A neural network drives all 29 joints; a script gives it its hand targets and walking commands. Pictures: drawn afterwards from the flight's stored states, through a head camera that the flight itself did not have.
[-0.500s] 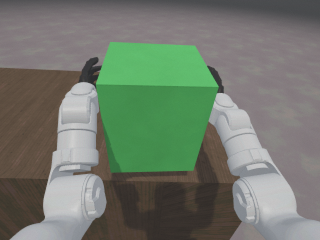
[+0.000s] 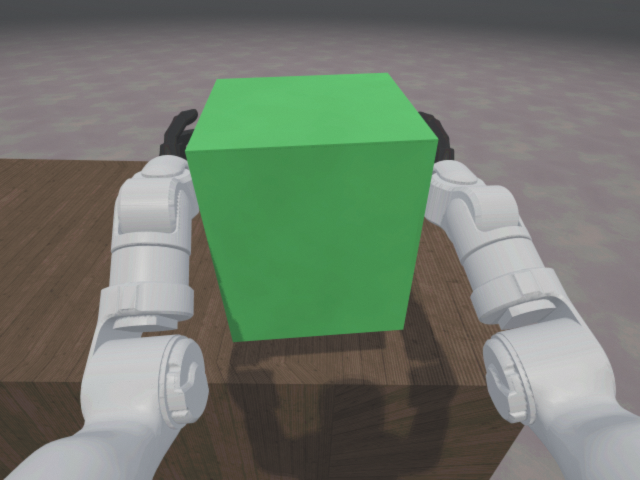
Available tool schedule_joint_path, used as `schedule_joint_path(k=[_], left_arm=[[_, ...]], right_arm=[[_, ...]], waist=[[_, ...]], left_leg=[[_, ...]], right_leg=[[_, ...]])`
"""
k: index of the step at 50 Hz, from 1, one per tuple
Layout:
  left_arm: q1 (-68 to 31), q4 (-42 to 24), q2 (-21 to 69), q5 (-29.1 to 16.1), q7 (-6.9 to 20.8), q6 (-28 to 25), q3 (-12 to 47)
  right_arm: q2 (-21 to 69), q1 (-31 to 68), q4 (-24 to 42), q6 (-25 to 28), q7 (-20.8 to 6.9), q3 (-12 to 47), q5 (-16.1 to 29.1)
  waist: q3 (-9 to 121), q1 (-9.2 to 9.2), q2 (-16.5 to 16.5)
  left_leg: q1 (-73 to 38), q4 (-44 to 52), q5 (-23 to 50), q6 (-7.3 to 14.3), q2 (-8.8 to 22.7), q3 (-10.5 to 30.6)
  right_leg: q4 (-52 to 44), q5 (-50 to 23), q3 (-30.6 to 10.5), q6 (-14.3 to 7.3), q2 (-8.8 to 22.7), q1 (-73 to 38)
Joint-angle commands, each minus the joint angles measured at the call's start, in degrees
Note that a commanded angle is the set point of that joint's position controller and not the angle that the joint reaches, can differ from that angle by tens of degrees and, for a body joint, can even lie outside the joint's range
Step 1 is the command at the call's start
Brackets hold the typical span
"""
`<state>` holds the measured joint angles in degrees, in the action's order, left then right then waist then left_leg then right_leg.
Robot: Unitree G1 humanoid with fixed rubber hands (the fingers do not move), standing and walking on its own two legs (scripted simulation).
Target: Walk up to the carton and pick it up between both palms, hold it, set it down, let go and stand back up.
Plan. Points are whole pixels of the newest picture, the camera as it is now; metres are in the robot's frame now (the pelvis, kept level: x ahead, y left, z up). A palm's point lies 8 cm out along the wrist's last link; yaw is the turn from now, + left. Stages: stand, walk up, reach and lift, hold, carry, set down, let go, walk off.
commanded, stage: reach and lift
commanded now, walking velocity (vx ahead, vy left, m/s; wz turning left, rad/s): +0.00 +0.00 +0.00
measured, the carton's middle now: (311, 205) +0.38 -0.01 +0.23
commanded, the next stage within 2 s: hold in 0.44 s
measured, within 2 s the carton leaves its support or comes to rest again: neither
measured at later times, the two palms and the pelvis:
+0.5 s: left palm (159, 163) +0.37 +0.16 +0.29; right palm (432, 166) +0.37 -0.15 +0.29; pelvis +0.00 +0.00 +0.00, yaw +0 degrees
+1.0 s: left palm (144, 142) +0.36 +0.16 +0.32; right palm (437, 137) +0.36 -0.14 +0.32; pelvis -0.02 -0.02 +0.00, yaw +1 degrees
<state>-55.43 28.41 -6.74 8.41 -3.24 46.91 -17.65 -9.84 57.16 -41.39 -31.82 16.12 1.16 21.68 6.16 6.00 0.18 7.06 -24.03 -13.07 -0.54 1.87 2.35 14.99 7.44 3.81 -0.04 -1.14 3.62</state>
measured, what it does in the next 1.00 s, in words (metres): stands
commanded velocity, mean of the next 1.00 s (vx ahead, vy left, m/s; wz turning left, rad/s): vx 0.00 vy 0.00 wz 0.00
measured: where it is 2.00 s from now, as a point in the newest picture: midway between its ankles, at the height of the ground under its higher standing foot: outside the picture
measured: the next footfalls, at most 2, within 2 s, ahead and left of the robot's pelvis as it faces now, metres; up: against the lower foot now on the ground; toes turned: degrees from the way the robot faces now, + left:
none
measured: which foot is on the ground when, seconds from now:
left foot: down 0.00-1.00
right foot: down 0.00-1.00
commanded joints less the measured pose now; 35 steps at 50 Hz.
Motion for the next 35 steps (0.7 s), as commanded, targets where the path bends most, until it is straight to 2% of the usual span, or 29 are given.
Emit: schedule_joint_path(k=[1,2,3,5,7,8,9,11,12,13,14,15,16,17,18,19,20,21,22,23,24,25,28,29,30,31,32,34,35], left_arm=[[-44.85,-10.46,38.83,-9.08,7.53,-4.00,22.09],[-44.13,-11.34,38.91,-8.38,7.88,-3.60,21.94],[-43.03,-9.58,36.73,-7.69,8.46,-3.31,19.26],[-48.88,-12.75,35.91,-8.52,8.85,-3.32,20.49],[-49.57,-15.86,38.35,-11.04,8.17,-3.45,24.15],[-48.80,-16.64,38.41,-11.47,7.66,-3.37,25.35],[-50.83,-20.96,41.10,-12.78,7.20,-3.87,28.36],[-48.56,-19.76,40.09,-11.68,6.58,-2.64,27.69],[-47.43,-20.46,41.04,-12.76,6.74,-2.37,28.86],[-42.58,-13.50,39.25,-9.75,6.86,-1.40,23.71],[-43.09,-10.33,37.61,-9.40,8.05,-0.95,22.04],[-45.45,-12.48,38.51,-9.29,8.78,-1.01,23.02],[-42.46,-7.61,37.11,-7.16,9.32,-0.53,18.93],[-44.02,-9.73,37.55,-8.81,9.61,-0.63,22.38],[-45.48,-11.83,37.33,-9.34,9.57,-1.13,22.84],[-45.03,-10.14,37.99,-8.87,9.52,-1.01,22.03],[-48.63,-12.26,38.70,-10.03,9.18,-1.75,22.48],[-49.86,-15.91,39.26,-11.87,8.42,-2.71,25.20],[-50.01,-15.29,38.77,-11.61,7.88,-2.46,24.03],[-49.31,-11.38,38.37,-10.80,7.82,-2.33,22.17],[-50.12,-10.59,39.55,-11.33,7.88,-2.28,22.36],[-47.69,-5.62,38.55,-9.06,8.18,-1.19,19.89],[-52.72,-9.59,39.56,-10.80,8.08,-1.93,22.62],[-50.74,-4.39,38.38,-9.66,8.34,-1.66,19.82],[-51.97,-0.80,39.08,-10.08,8.53,-1.49,20.37],[-53.53,-3.12,39.17,-9.86,8.49,-1.86,19.28],[-55.70,-2.60,37.14,-9.87,8.29,-2.54,17.72],[-52.68,0.87,39.13,-10.97,8.09,-2.38,18.09],[-56.61,1.46,39.51,-11.32,7.85,-2.81,18.28]], right_arm=[[39.84,55.17,23.81,-0.15,-6.82,14.77,10.33],[39.45,52.39,21.41,-0.64,-6.91,13.95,9.78],[38.07,51.52,19.04,-1.15,-6.93,12.76,9.00],[40.59,55.29,20.28,-1.67,-7.31,15.05,8.84],[39.90,57.16,24.02,-1.34,-7.33,15.24,10.91],[40.30,55.11,26.01,-0.96,-7.52,16.02,11.10],[40.49,55.14,27.77,-0.77,-7.24,14.99,11.94],[37.53,51.16,23.22,-2.53,-7.34,14.25,11.34],[37.76,52.79,27.62,-1.61,-7.40,15.03,11.98],[34.39,52.42,22.59,-2.64,-7.14,13.34,11.25],[35.35,53.48,20.35,-2.94,-6.80,12.27,9.09],[37.06,55.72,23.48,-2.32,-6.65,12.35,8.78],[35.94,56.27,21.86,-2.99,-6.54,12.46,9.95],[36.85,55.71,21.25,-3.09,-6.59,12.31,9.41],[38.77,58.99,24.85,-2.21,-6.79,15.18,10.76],[36.81,57.08,22.50,-3.00,-6.47,12.53,9.78],[39.18,61.70,28.29,-2.08,-6.69,15.39,11.49],[41.34,59.42,27.57,-2.33,-6.81,15.33,12.51],[40.21,59.79,26.33,-2.45,-6.76,15.09,12.26],[39.21,57.42,22.01,-3.58,-7.02,13.47,11.58],[40.97,62.34,24.52,-2.55,-7.30,15.32,12.54],[37.12,60.81,19.81,-3.24,-7.28,10.93,10.61],[38.02,60.34,19.52,-3.34,-8.09,10.38,10.10],[36.90,62.21,16.85,-3.58,-7.95,9.15,8.82],[36.80,64.28,15.26,-3.51,-8.34,7.97,8.60],[37.53,63.24,14.50,-3.26,-8.64,7.80,8.89],[38.61,64.95,14.22,-3.76,-8.87,8.93,9.53],[39.72,67.48,17.40,-3.19,-8.69,10.14,10.95],[37.84,67.98,11.76,-3.44,-8.94,7.78,9.63]], waist=[[24.67,0.35,3.49],[23.26,0.99,4.11],[21.21,0.00,2.85],[22.70,0.04,1.36],[27.11,0.77,3.39],[29.78,-0.26,5.16],[32.86,1.95,7.42],[27.35,2.21,10.12],[32.14,1.60,9.47],[24.81,0.22,6.67],[20.84,1.40,3.79],[23.59,1.44,3.66],[20.38,-0.19,2.48],[21.47,1.68,3.91],[25.95,-0.56,2.56],[23.33,1.23,4.06],[28.05,-1.15,2.57],[30.81,0.26,4.11],[29.75,-0.89,5.36],[26.43,-0.34,4.51],[27.99,-2.03,4.24],[22.87,-1.57,4.54],[24.65,0.24,4.98],[21.60,-0.11,3.14],[20.25,-0.55,4.73],[22.75,-0.18,4.96],[23.17,-2.11,2.90],[25.32,-2.51,2.31],[23.50,-1.97,3.41]], left_leg=[[-5.11,0.99,20.70,-2.15,-5.04,1.39],[-5.15,1.07,20.35,-2.46,-4.89,1.17],[-4.42,1.41,19.23,-2.22,-4.64,0.89],[-1.84,2.08,16.66,-1.79,-4.65,0.59],[-4.95,1.02,22.15,-2.82,-3.96,1.91],[-5.22,-0.24,25.39,-3.45,-3.89,2.22],[-8.26,-1.38,29.17,-4.48,-3.82,2.44],[-10.98,-1.89,31.11,-5.74,-3.26,2.71],[-12.69,-2.67,33.02,-5.68,-3.35,2.58],[-8.58,-1.58,28.92,-4.61,-3.50,2.09],[-4.14,0.74,21.06,-3.88,-3.90,1.66],[-2.16,0.74,18.56,-3.49,-4.28,1.02],[-0.74,2.00,15.62,-2.51,-4.40,1.26],[-1.58,2.66,16.56,-3.25,-4.18,1.69],[-2.10,1.66,19.45,-2.88,-4.12,1.17],[-2.80,1.28,19.56,-2.91,-4.10,1.46],[-3.33,1.15,21.58,-2.67,-4.10,1.38],[-5.30,0.04,25.72,-3.85,-4.03,1.87],[-5.85,-0.31,24.52,-3.84,-4.10,1.25],[-3.14,1.10,20.86,-3.65,-4.24,1.65],[-2.52,1.22,19.86,-3.11,-4.38,1.13],[-1.51,2.34,15.76,-3.18,-4.22,1.00],[-0.23,3.34,12.83,-3.01,-3.73,1.66],[0.37,3.72,11.34,-2.39,-3.60,1.10],[2.01,3.81,6.86,-2.33,-3.51,1.70],[2.37,4.35,7.30,-2.09,-3.55,1.78],[2.93,4.66,6.65,-1.71,-3.64,1.31],[1.68,4.23,8.98,-1.32,-4.03,1.37],[2.65,4.51,5.91,-1.42,-3.51,1.45]], right_leg=[[1.34,-18.77,-3.29,2.94,-3.84,-10.66],[1.06,-16.64,-2.60,2.35,-4.10,-9.96],[0.85,-14.87,-2.78,2.36,-4.29,-9.86],[1.52,-14.24,-3.06,2.89,-3.63,-11.41],[2.10,-17.21,-3.12,2.56,-4.45,-10.16],[2.57,-19.41,-2.34,2.11,-4.02,-10.51],[3.10,-21.94,-1.99,1.68,-4.79,-10.36],[1.39,-17.88,-1.97,1.70,-5.02,-5.28],[1.85,-18.81,-2.20,1.27,-5.75,-5.80],[1.13,-18.07,-2.59,1.57,-5.09,-6.20],[0.25,-14.03,-2.94,2.23,-4.46,-8.05],[1.48,-16.06,-3.42,2.05,-3.66,-10.64],[0.96,-13.34,-3.33,2.01,-3.93,-10.50],[1.56,-14.44,-4.00,2.69,-3.71,-11.37],[2.49,-18.09,-3.32,2.57,-4.06,-12.72],[1.66,-17.45,-3.36,2.00,-4.02,-10.48],[1.95,-16.69,-3.04,2.09,-4.61,-11.81],[2.94,-20.19,-2.83,2.02,-4.80,-11.53],[2.28,-17.87,-2.33,1.89,-5.10,-8.55],[1.35,-14.70,-2.77,1.66,-4.68,-9.25],[1.52,-14.10,-3.03,1.77,-4.45,-9.36],[0.52,-9.33,-2.87,1.42,-4.58,-6.87],[0.77,-8.12,-3.31,1.26,-4.22,-7.44],[0.31,-6.60,-3.14,1.03,-4.25,-6.65],[0.16,-2.55,-3.92,0.83,-3.63,-5.04],[0.99,-2.93,-3.63,1.00,-4.10,-5.43],[0.78,-2.80,-3.76,1.21,-3.78,-6.08],[0.11,-4.88,-4.33,1.18,-4.03,-6.10],[-0.07,-0.90,-4.28,1.06,-3.84,-4.11]])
